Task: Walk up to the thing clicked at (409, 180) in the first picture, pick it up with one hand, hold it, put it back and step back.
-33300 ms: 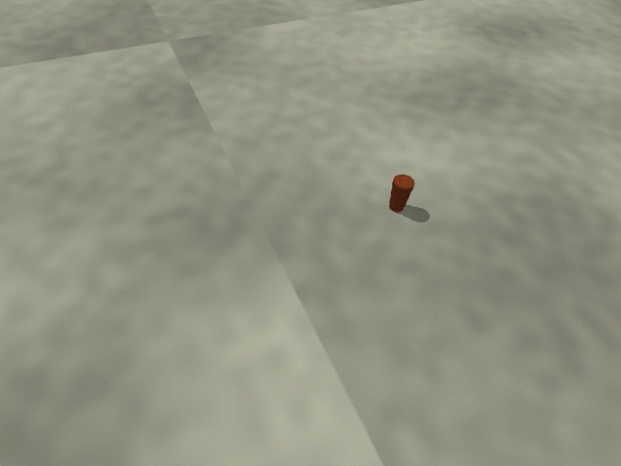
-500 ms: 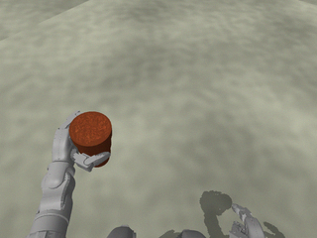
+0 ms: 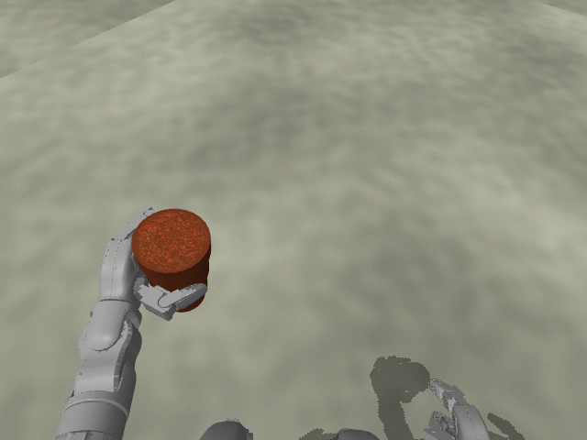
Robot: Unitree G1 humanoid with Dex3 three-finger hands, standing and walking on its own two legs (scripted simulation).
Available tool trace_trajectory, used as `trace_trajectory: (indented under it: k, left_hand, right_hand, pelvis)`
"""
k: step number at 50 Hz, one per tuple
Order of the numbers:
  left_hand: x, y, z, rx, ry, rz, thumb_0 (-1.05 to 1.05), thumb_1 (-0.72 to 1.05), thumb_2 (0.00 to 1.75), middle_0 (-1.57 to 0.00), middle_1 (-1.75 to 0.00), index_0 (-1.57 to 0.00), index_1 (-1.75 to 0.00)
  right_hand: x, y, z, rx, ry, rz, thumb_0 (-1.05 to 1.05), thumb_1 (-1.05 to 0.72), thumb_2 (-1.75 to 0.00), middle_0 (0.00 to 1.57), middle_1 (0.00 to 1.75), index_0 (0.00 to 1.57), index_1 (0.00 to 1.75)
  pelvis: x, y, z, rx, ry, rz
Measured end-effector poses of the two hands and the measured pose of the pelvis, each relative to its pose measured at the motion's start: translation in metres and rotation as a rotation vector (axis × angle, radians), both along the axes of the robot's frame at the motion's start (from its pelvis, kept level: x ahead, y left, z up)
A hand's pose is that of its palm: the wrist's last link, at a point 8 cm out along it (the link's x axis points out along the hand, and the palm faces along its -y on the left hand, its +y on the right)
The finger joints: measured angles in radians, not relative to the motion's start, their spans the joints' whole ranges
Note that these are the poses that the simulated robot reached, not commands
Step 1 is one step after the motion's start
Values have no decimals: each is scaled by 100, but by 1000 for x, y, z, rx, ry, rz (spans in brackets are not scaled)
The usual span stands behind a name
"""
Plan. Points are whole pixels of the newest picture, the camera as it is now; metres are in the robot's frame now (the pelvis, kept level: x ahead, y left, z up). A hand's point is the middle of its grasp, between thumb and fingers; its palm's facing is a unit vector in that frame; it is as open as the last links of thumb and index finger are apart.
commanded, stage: crouch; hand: left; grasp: from the side
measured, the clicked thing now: (178, 269) +0.32 +0.16 +0.03
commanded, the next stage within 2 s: lower in 1.96 s
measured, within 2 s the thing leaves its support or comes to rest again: neither
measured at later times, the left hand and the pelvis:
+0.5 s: hand (186, 291) +0.34 +0.17 -0.07, palm faces +0.06 -1.00 +0.00, open 11.1 cm; pelvis -0.02 +0.00 -0.06, yaw +0 degrees
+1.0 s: hand (207, 325) +0.37 +0.18 -0.32, palm faces +0.05 -1.00 -0.02, open 11.1 cm; pelvis -0.07 -0.01 -0.28, yaw -4 degrees
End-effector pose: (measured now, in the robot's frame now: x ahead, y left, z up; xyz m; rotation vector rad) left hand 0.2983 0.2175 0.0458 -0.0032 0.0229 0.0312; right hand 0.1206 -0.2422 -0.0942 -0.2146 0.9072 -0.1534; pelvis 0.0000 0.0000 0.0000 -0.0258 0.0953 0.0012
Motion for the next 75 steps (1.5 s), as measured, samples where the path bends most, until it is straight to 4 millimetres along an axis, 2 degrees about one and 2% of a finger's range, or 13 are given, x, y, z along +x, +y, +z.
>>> trace_trajectory:
  k: [5, 9, 15, 20, 26, 33, 40, 44, 50, 55, 61, 67, 75]
  left_hand:
    - [5, 4, 5, 16, -17, 17, -1, -51, 106, -66, -102, -65, -101]
    - [8, 5, -2, 11, 6, 17, -1, -50, 105, -66, -101, -65, -100]
    - [5, 2, -35, -12, 69, 34, -1, -49, 104, -67, -100, -65, -99]
    - [3, 4, -72, -18, 76, 51, -1, -49, 104, -66, -100, -65, -99]
    - [18, 9, -126, 0, 23, 22, -1, -49, 104, -66, -101, -65, -100]
    - [37, 10, -205, 14, -4, 0, -1, -49, 104, -66, -101, -65, -100]
    - [37, 15, -276, 9, 23, 49, -1, -49, 105, -66, -101, -65, -100]
    - [38, 17, -310, 18, 21, 46, -1, -49, 105, -66, -101, -65, -100]
    - [50, 15, -363, 21, 14, 18, -1, -49, 105, -66, -101, -65, -100]
    - [56, 13, -406, 13, 8, 23, -1, -50, 105, -66, -101, -65, -100]
    - [59, 13, -448, 22, 30, 22, -1, -50, 106, -67, -101, -65, -100]
    - [69, 16, -473, 19, 21, 44, -1, -50, 106, -67, -101, -65, -100]
    - [84, 19, -499, 18, 24, 34, -1, -50, 106, -67, -100, -65, -100]
  right_hand:
    - [2, 3, 0, 3, -6, 1, 1, -92, -91, 20, 30, 20, 30]
    - [2, 3, 0, 7, -5, 0, 1, -90, -90, 20, 30, 21, 30]
    - [-2, 0, -7, -1, 20, 11, 1, -89, -90, 20, 30, 21, 30]
    - [-9, -6, -26, -20, 65, 30, 1, -88, -90, 20, 30, 21, 30]
    - [-21, -17, -70, -56, 112, 48, 1, -89, -90, 20, 30, 21, 30]
    - [-35, -25, -147, -70, 176, 61, 1, -90, -91, 20, 30, 20, 30]
    - [-53, -18, -221, -31, 258, 76, 1, -90, -91, 20, 30, 20, 30]
    - [-64, -15, -254, -24, 292, 88, 1, -91, -91, 20, 30, 20, 30]
    - [-86, -20, -296, -57, 323, 96, 1, -91, -91, 20, 30, 21, 30]
    - [-108, -26, -329, -84, 359, 81, 0, -91, -91, 20, 30, 21, 30]
    - [-135, -28, -362, -87, 425, 61, 0, -92, -91, 20, 30, 20, 30]
    - [-151, -28, -384, -92, 475, 61, 0, -92, -91, 20, 30, 21, 30]
    - [-155, -33, -399, -121, 501, 77, 0, -92, -91, 20, 30, 21, 30]
  pelvis:
    - [1, 0, 0, 0, -3, 1]
    - [0, 1, -1, -1, 7, 1]
    - [-5, 2, -8, -1, 48, -2]
    - [-11, 0, -26, -3, 117, -1]
    - [-20, -2, -71, -14, 246, -1]
    - [-31, -4, -144, -23, 382, -15]
    - [-46, -5, -201, -23, 456, -34]
    - [-56, -6, -230, -24, 478, -41]
    - [-72, -6, -279, -33, 487, -54]
    - [-81, -3, -318, -42, 475, -66]
    - [-88, -3, -352, -44, 457, -75]
    - [-88, -4, -376, -49, 441, -85]
    - [-86, -4, -399, -63, 419, -108]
